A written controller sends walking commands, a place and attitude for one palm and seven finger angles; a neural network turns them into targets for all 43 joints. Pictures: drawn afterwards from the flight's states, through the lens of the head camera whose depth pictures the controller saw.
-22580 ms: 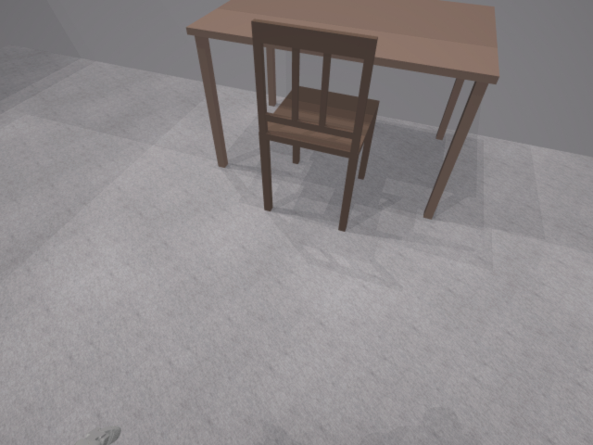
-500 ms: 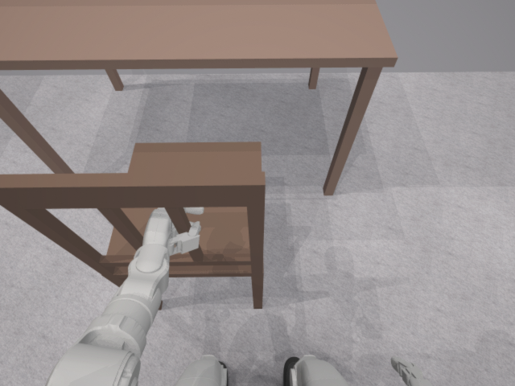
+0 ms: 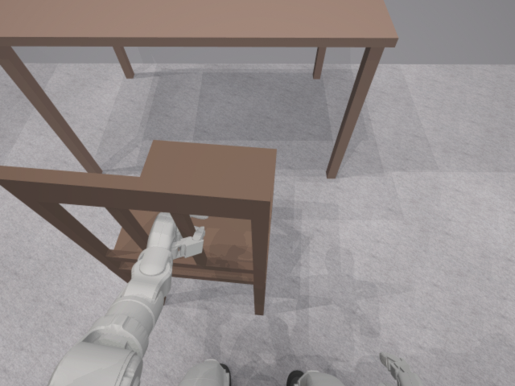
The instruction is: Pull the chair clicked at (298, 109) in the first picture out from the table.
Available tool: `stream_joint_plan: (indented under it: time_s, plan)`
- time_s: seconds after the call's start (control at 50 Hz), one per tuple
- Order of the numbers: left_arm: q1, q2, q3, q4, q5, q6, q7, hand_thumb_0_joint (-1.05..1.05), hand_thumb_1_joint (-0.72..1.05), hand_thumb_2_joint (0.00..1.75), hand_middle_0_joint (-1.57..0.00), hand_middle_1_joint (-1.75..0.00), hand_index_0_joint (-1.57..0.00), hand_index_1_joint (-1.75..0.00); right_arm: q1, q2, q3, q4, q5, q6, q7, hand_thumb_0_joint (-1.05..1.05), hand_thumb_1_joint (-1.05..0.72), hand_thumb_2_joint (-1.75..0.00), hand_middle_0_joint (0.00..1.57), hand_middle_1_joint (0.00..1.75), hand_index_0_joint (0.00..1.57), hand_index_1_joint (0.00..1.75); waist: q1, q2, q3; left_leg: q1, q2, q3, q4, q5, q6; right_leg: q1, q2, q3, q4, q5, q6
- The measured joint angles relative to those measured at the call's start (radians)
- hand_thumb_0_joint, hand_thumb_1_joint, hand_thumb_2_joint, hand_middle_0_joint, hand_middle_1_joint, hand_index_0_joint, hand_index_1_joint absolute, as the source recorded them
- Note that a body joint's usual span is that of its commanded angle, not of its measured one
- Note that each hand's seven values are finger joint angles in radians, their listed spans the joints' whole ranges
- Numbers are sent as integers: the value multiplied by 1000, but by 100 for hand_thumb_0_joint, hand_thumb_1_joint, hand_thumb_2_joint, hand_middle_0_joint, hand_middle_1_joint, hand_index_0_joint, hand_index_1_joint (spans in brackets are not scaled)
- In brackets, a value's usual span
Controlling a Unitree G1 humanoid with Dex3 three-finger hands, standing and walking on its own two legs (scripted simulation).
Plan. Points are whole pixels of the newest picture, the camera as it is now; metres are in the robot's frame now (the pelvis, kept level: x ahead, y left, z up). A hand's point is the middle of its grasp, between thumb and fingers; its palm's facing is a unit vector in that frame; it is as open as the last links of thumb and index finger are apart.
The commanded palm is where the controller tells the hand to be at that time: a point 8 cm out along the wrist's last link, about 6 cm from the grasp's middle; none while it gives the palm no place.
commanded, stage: step backward, pulling the chair out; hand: left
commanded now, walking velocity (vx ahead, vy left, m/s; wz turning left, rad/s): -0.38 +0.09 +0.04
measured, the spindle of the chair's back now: (138, 234) +0.37 +0.26 -0.11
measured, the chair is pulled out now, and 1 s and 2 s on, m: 0.37 0.69 0.71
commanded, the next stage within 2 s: stop walking, hand still on the chair in 0.50 s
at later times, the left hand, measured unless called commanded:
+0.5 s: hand (190, 324) +0.21 +0.12 -0.06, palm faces -0.02 -0.98 -0.20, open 5.5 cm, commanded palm +0.19 +0.17 -0.06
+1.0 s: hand out of the picture +0.04 +0.10 -0.06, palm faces -0.06 -0.99 -0.15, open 5.4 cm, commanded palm +0.03 +0.15 -0.04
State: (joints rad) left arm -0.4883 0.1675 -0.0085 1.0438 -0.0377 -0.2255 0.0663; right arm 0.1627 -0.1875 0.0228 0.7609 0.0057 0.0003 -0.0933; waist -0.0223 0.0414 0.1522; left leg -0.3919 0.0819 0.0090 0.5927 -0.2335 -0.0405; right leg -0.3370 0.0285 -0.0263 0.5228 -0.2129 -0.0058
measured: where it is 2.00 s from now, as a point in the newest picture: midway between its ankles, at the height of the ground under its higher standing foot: outside the picture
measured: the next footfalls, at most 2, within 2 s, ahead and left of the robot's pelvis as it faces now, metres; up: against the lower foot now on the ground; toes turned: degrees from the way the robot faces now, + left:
right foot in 0.44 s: -0.11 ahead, -0.14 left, +0.00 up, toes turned -2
left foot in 0.74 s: -0.20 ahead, +0.13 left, +0.00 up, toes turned +0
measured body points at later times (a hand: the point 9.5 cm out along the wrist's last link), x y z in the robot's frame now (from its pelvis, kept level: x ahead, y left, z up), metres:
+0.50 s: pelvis -0.15 -0.01 +0.00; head -0.06 -0.03 +0.44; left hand +0.20 +0.17 -0.05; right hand -0.05 -0.25 -0.15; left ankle -0.02 +0.14 -0.73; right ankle -0.15 -0.14 -0.73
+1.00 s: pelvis -0.22 +0.00 +0.00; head -0.22 -0.01 +0.45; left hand +0.04 +0.16 -0.05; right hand -0.11 -0.23 -0.12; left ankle -0.24 +0.13 -0.73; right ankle -0.15 -0.14 -0.73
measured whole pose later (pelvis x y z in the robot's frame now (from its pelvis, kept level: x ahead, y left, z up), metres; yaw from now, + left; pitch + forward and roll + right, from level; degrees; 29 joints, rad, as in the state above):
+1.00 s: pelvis -0.22 +0.00 +0.00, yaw -1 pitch -3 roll +0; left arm -0.07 0.10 -0.10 0.71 -0.03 -0.08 0.07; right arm 0.25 -0.18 0.05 0.70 0.01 -0.02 -0.09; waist -0.01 0.02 0.06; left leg -0.15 0.02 0.01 0.51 -0.31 -0.01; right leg -0.29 -0.04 -0.01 0.50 -0.19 0.02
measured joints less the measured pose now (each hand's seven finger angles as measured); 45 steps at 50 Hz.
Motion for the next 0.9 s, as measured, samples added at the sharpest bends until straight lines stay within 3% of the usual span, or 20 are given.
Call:
stream_joint_plan:
  time_s: [0.04, 0.12, 0.14, 0.18, 0.22, 0.24, 0.3, 0.34, 0.44, 0.5, 0.56, 0.62, 0.66, 0.74, 0.76, 0.8, 0.9]
  plan:
    - [-13, 3, 21, 13, 2, -2, 2, 6, 66, 81, -38, -125, -50, -145, -9, -9, -6, -1, 7, -2, -7, 1, -90, -90, 20, 30, 21, 30, -20, 7, 7, -23, -2, -12, 27, -15, -1, -17, 1, -4, 0, 14, -2]
    - [-6, -11, 32, 7, 10, 10, 12, 6, 67, 80, -38, -125, -49, -145, -3, -55, -23, 2, 13, 1, -20, 1, -90, -90, 20, 30, 21, 30, -51, 7, -12, -35, -46, -48, 123, -165, 1, -64, -19, 4, 7, 42, 8]
    - [0, -15, 28, -2, 14, 14, 14, 5, 67, 79, -37, -125, -49, -145, 2, -68, -24, 3, 13, -1, -24, 1, -90, -90, 20, 30, 21, 30, -57, 6, -19, -16, -50, -49, 102, -164, 4, -73, -24, 5, 6, 50, 14]
    - [10, -15, 11, -28, 21, 22, 17, 5, 68, 79, -36, -127, -50, -145, 13, -82, -26, 5, 11, -3, -31, 1, -90, -90, 20, 30, 21, 30, -66, -18, -20, 5, -63, -36, 24, -23, 23, -87, -45, 9, 10, 65, 27]
    - [25, -4, -8, -56, 22, 28, 15, 5, 68, 79, -36, -129, -50, -145, 32, -78, -29, -10, 7, 2, -31, 1, -91, -90, 20, 30, 21, 30, -55, -53, -18, 8, -76, -17, 5, 8, 38, -102, -56, 26, 46, 45, 31]
    - [37, 1, -15, -69, 19, 33, 14, 5, 68, 79, -36, -129, -50, -145, 42, -73, -31, -18, 2, 5, -26, 1, -91, -90, 20, 30, 21, 30, -48, -60, -20, 8, -73, -11, -2, 7, 41, -109, -49, 32, 94, -25, 27]
    - [63, 2, -20, -86, 5, 39, 15, 6, 68, 79, -35, -129, -50, -145, 60, -56, -32, -28, -12, 0, -11, 1, -91, -90, 20, 30, 20, 30, -31, -40, -27, -7, -42, -15, -28, 28, 37, -114, -15, 22, 265, -199, 10]
    - [62, 1, -14, -78, -1, 31, 13, 6, 68, 80, -35, -128, -50, -145, 61, -41, -28, -24, -15, -12, 1, 1, -91, -90, 20, 30, 20, 30, -14, -20, -18, -13, -17, -22, -47, 56, 29, -66, -3, 14, 252, -232, 7]
    - [33, 33, 11, -52, 2, 10, -2, 6, 66, 80, -39, -127, -50, -145, 45, 2, -9, -15, -15, -37, 23, 1, -90, -90, 20, 30, 21, 30, 21, -14, 0, -58, 20, -14, -42, 105, -5, 82, -14, 29, 25, -139, 10]
    - [23, 27, 54, -30, -21, 2, -5, 6, 66, 79, -39, -125, -49, -145, 11, -12, -9, -12, -5, -31, 25, 1, -90, -90, 20, 30, 21, 30, -8, 67, 46, -79, 68, -59, -26, 125, -5, 93, 42, -3, -21, -44, 8]
    - [54, 19, 75, -28, -13, 1, -4, 6, 66, 78, -39, -124, -49, -145, 7, -20, -15, 6, 17, -15, 15, 1, -90, -90, 20, 30, 21, 30, -18, 32, 30, -117, -9, -77, 170, -93, 1, 52, 9, 17, 11, -38, -2]
    - [80, -7, 72, -21, 0, 16, 5, 6, 66, 77, -37, -124, -49, -145, 23, -53, -18, 16, 15, -12, 5, 1, -90, -90, 20, 30, 21, 30, -25, -4, -10, -104, -80, -69, 328, -173, -3, 20, -35, 34, 15, -22, 1]
    - [109, -23, 61, -67, 12, 53, 9, 6, 67, 77, -37, -125, -50, -145, 33, -78, -20, 6, 17, -10, -3, 1, -90, -90, 20, 30, 21, 30, -43, -13, -25, -38, -93, -58, 283, -196, 4, 9, -58, 27, 18, -13, 9]
    - [170, -58, 10, -182, 16, 106, 20, 6, 68, 78, -35, -129, -50, -145, 58, -115, -33, -29, 14, -26, -24, 1, -91, -90, 20, 30, 21, 30, -68, -12, -49, 159, -68, -39, -17, -116, 28, -22, -83, -9, 47, -11, 29]
    - [178, -59, -7, -210, 17, 115, 20, 6, 68, 78, -35, -129, -50, -145, 53, -111, -38, -27, 10, -29, -30, 1, -91, -90, 20, 30, 20, 30, -66, -29, -42, 181, -78, -31, -60, -89, 29, -26, -98, -6, 57, -10, 35]
    - [203, -57, -29, -255, 15, 139, 23, 6, 69, 78, -34, -131, -50, -145, 48, -96, -38, -42, 8, -27, -32, 1, -91, -90, 20, 30, 20, 30, -38, -64, -23, 206, -96, -5, -90, -67, 30, -16, -112, 20, 41, 14, 43]
    - [303, -62, -72, -309, 7, 152, 12, 7, 70, 78, -33, -130, -50, -145, 67, -48, -13, -73, 9, -29, -12, 1, -91, -90, 20, 30, 20, 30, -14, -39, -37, 225, -74, -3, -87, -65, 30, 29, -89, 16, -11, 14, 35]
